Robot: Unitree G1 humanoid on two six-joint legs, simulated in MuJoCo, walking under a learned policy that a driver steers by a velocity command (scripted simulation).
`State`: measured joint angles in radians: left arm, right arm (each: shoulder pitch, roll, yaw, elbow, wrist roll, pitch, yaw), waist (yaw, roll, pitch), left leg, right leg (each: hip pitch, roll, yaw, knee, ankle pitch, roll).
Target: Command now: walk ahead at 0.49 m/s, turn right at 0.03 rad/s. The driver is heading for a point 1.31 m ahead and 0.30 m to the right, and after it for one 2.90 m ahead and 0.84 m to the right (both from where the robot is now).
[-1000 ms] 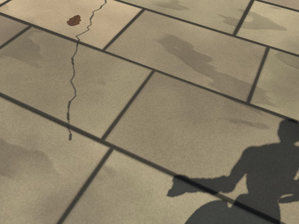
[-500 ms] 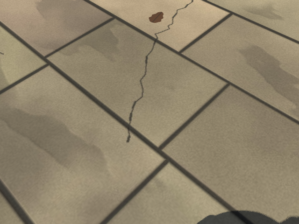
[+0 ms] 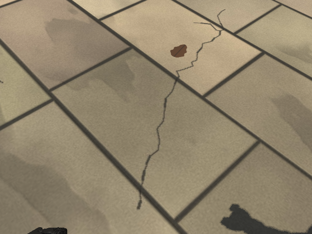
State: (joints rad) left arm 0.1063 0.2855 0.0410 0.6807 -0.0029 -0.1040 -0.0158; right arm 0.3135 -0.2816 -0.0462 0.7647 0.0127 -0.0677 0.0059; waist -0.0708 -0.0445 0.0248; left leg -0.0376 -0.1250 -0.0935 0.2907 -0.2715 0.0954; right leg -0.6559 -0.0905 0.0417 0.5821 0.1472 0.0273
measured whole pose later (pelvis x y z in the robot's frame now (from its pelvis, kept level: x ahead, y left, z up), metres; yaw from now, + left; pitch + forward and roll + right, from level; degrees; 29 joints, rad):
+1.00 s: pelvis +0.57 -0.10 +0.00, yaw -27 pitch +2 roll +2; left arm 0.09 0.28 0.03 0.62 -0.02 -0.05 -0.03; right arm 0.39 -0.29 -0.06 0.85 0.02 -0.08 0.01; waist -0.11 -0.05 0.02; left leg 0.01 -0.02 0.10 0.25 -0.28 0.00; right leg -0.62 -0.08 0.04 0.65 -0.05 -0.01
